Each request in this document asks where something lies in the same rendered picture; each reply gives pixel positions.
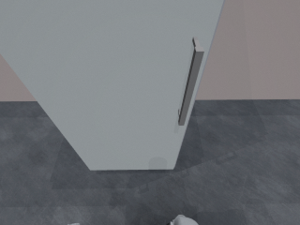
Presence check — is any fridge door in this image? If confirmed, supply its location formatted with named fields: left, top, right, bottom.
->
left=0, top=0, right=224, bottom=171

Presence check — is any handle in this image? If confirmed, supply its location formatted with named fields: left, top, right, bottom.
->
left=178, top=37, right=204, bottom=126

